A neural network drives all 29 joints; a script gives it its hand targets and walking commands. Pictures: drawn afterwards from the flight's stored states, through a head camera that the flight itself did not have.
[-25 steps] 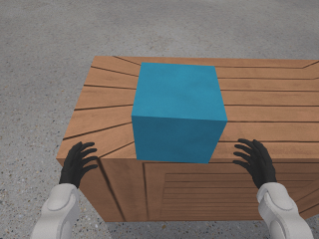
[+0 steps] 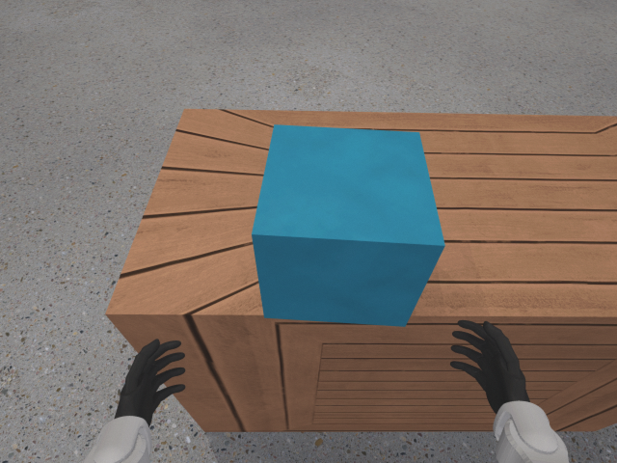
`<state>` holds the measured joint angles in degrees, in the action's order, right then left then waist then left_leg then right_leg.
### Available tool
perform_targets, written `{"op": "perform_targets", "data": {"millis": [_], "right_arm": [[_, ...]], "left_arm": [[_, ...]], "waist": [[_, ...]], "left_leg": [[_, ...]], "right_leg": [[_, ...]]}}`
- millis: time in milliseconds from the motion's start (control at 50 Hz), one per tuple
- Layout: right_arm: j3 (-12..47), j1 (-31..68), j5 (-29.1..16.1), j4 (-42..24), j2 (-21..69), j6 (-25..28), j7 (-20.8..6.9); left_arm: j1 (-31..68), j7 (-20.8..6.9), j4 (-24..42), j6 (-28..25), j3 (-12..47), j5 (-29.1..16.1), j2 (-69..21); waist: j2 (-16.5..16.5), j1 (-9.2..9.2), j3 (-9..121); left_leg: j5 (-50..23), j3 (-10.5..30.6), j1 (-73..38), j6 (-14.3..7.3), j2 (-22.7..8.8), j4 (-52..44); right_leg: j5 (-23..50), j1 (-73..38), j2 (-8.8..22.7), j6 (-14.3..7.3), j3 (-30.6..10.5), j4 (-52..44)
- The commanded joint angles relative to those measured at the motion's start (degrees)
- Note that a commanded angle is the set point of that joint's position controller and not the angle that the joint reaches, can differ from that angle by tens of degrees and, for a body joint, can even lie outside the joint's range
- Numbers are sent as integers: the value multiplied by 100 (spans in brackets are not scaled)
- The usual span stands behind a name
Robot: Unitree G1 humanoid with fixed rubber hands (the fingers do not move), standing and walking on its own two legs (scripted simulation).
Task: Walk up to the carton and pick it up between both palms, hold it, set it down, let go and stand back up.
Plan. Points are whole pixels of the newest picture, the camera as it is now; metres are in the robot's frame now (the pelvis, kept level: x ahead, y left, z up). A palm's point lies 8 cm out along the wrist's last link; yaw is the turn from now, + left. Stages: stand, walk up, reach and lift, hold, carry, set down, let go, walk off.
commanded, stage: set down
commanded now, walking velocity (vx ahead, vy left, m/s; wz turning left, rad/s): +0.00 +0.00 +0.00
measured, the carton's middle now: (340, 226) +0.42 -0.05 +0.07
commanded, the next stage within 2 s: let go in 0.18 s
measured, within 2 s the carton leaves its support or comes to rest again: neither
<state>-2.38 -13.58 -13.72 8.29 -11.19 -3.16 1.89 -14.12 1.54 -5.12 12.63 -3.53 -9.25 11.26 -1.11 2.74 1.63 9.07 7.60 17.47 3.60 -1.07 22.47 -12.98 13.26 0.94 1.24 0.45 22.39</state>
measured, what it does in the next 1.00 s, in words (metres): stands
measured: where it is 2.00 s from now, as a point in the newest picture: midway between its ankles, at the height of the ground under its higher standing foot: outside the picture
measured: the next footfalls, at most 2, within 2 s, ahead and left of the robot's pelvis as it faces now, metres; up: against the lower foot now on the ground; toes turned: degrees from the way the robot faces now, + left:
none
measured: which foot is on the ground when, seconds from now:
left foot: down 0.00-1.00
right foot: down 0.00-1.00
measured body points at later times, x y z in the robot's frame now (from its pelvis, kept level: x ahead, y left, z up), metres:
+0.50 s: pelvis +0.00 +0.00 +0.00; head +0.03 +0.01 +0.45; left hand +0.18 +0.23 -0.08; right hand +0.17 -0.23 -0.07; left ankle +0.03 +0.16 -0.74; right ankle -0.02 -0.13 -0.74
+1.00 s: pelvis +0.02 +0.00 +0.00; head +0.02 +0.01 +0.45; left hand +0.14 +0.24 -0.12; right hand +0.14 -0.29 -0.10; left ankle +0.03 +0.16 -0.74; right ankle -0.02 -0.13 -0.74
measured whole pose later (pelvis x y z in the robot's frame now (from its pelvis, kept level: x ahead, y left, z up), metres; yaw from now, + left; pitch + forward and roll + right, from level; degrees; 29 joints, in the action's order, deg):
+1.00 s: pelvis +0.02 +0.00 +0.00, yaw +0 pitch +3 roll +0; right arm -1.9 -13.6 -2.1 42.9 -18.0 3.0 0.1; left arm -15.3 0.3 -38.8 -0.7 -3.1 0.9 12.4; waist -1.0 1.0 3.0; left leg 13.0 7.5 17.1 3.5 -1.0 26.8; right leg -16.6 12.7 0.9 1.1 0.4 26.3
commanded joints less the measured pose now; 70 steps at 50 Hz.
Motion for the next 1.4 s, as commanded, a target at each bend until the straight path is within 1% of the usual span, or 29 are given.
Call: {"op": "perform_targets", "data": {"millis": [0, 20, 60, 80, 120, 140, 180, 200, 300, 440, 720, 740, 760, 800, 880, 900, 920, 940, 960, 1000, 1060, 1120, 1140, 1160, 1240, 1260, 1300, 1320, 1380], "right_arm": [[42, -31, 788, -281, -404, 459, 19], [54, 96, 891, 427, -462, 367, -5], [-109, 261, 689, -917, -633, 769, -25], [45, 314, 954, 678, -493, 469, -49], [-144, 475, 910, -541, -443, 822, -15], [-57, 448, 1078, 510, -378, 675, -35], [3, 387, 988, 269, -344, 800, -43], [73, 293, 1141, 631, -329, 706, -19], [-100, 638, 1103, 681, -334, 988, -85], [-97, 817, 1265, 1740, -355, 1239, -155], [-144, 769, 1479, 2321, -424, 1802, -187], [-384, 82, 1980, 2960, -1505, 1166, -120], [-555, -446, 1959, 2844, -1603, 1027, -74], [-432, -81, 1781, 2759, -1297, 942, -230], [-418, -209, 1660, 2995, -1547, 735, -183], [-388, -197, 1690, 2968, -1377, 722, -213], [-374, 7, 1703, 2945, -1426, 745, -243], [-379, 166, 1716, 2942, -1459, 768, -213], [-368, -73, 1697, 3040, -1551, 709, -225], [-333, -95, 1678, 3043, -1511, 751, -217], [-313, -253, 1593, 3142, -1641, 726, -173], [-363, -119, 1632, 3089, -1832, 752, -230], [-374, -43, 1644, 3077, -1693, 706, -168], [-261, -307, 1598, 3232, -1609, 697, -151], [-336, -113, 1632, 3294, -1952, 721, -125], [-289, -293, 1542, 3242, -1794, 753, -141], [-300, -186, 1556, 3307, -1913, 675, -103], [-330, -337, 1573, 3421, -1909, 697, -87], [-296, -247, 1530, 3298, -1796, 709, -184]], "left_arm": [[43, -203, 540, -437, 275, 239, 897], [53, -244, 59, -305, 324, 412, 684], [260, -116, 1112, -639, 385, 173, 883], [97, -216, -393, -295, 417, 397, 812], [417, -98, 915, -665, 308, 110, 1024], [259, -161, -154, -405, 347, 327, 878], [270, -139, 87, -507, 390, 332, 937], [86, -246, -590, -361, 375, 371, 843], [424, -131, -6, -561, 410, 427, 974], [463, -113, -822, -536, 414, 596, 803], [459, -91, -1127, -753, 369, 759, 852], [-447, -58, -2269, -1269, -330, 1293, 1466], [-644, -127, -2205, -1477, -423, 1342, 1780], [95, -136, -2237, -1571, -314, 1262, 1349], [-105, -165, -2578, -1586, -363, 1224, 1361], [-187, -163, -2638, -1588, -349, 1165, 1260], [-222, -140, -2771, -1632, -444, 1225, 1540], [-210, -138, -2805, -1597, -366, 1177, 1399], [-148, -130, -2769, -1663, -414, 1287, 1581], [-330, -132, -2922, -1695, -479, 1234, 1661], [-453, -171, -3091, -1724, -436, 1156, 1569], [-157, -209, -3034, -1659, -476, 1166, 1523], [-30, -180, -3111, -1684, -388, 1216, 1547], [-425, -118, -3233, -1655, -397, 1191, 1589], [-393, -176, -3268, -1690, -498, 1121, 1730], [-259, -164, -3147, -1708, -370, 1139, 1557], [-192, -134, -3191, -1707, -408, 1143, 1585], [-433, -177, -3309, -1671, -365, 1125, 1526], [-380, -148, -3351, -1712, -410, 1158, 1677]], "waist": [[120, -260, 698], [336, -135, 403], [245, -301, 1122], [265, -176, 302], [119, -285, 1066], [282, -259, 510], [251, -252, 611], [-17, -173, 253], [456, -255, 595], [463, -270, 347], [264, -283, 552], [605, -557, 1183], [574, -367, 1379], [50, -360, 935], [126, -414, 634], [474, -402, 824], [83, -364, 670], [313, -489, 521], [452, -271, 386], [-171, -399, 795], [547, -340, 710], [85, -381, 599], [497, -213, 462], [219, -408, 534], [286, -455, 345], [617, -221, 594], [567, -259, 202], [-74, -276, 388], [402, -253, 341]], "left_leg": [[-1175, -1209, -2074, -78, 252, -119], [-1086, -1193, -2096, 24, 151, -197], [-1227, -1162, -2028, 3, 127, -136], [-873, -1218, -1813, -7, 199, -193], [-889, -1289, -1699, -118, 179, -119], [-716, -1296, -1725, -106, 209, -195], [-706, -1289, -1772, -129, 202, -139], [-411, -1275, -1596, -158, 207, -198], [-520, -1293, -1617, -120, 140, -147], [-259, -1291, -1411, -113, 80, -196], [-733, -1235, -1615, -68, 69, -96], [-2226, -450, -905, -540, -151, 825], [-2317, -350, -1067, -670, -230, 813], [-1960, -146, -858, -643, -333, 689], [-665, -100, -550, -679, -205, 651], [-486, -204, -798, -667, -248, 676], [-480, -75, -629, -646, -297, 697], [-699, -141, -665, -621, -185, 769], [-1137, -205, -633, -557, -175, 763], [-1397, 24, -822, -599, -344, 794], [-1383, -114, -880, -630, -257, 839], [-780, -7, -761, -662, -299, 747], [-956, -92, -731, -607, -282, 682], [-949, -42, -907, -535, -324, 606], [-1070, 61, -668, -524, -370, 635], [-804, 59, -841, -556, -344, 694], [-887, 60, -631, -592, -388, 596], [-828, 57, -817, -618, -376, 622], [-860, 39, -657, -603, -387, 729]], "right_leg": [[1130, -298, -283, -13, -42, -611], [857, -331, -378, -97, 66, -631], [1089, -461, -431, -65, 132, -527], [713, -333, -350, -117, 78, -681], [767, -402, -344, -60, 92, -452], [613, -366, -322, -88, 60, -573], [775, -343, -320, -56, 104, -531], [541, -303, -354, -58, 81, -620], [649, -454, -343, -75, 163, -465], [306, -480, -385, -146, 222, -456], [901, -739, -431, -60, 290, -401], [1626, -868, 229, -305, -110, 535], [1727, -1039, 338, -200, -180, 451], [1292, -630, 307, -157, -110, 487], [632, -569, 329, -245, -352, 322], [318, -521, 351, -210, -371, 261], [429, -431, 345, -205, -344, 259], [753, -268, 381, -237, -461, 191], [1257, -263, 380, -237, -347, 349], [1219, -542, 348, -251, -254, 434], [1325, -526, 330, -205, -420, 353], [669, -301, 336, -249, -351, 234], [937, -286, 406, -272, -412, 280], [764, -273, 347, -334, -449, 256], [628, -287, 318, -299, -375, 156], [800, -407, 403, -303, -464, 121], [874, -248, 502, -357, -569, 109], [736, -356, 350, -328, -390, 158], [979, -438, 446, -346, -540, 148]]}}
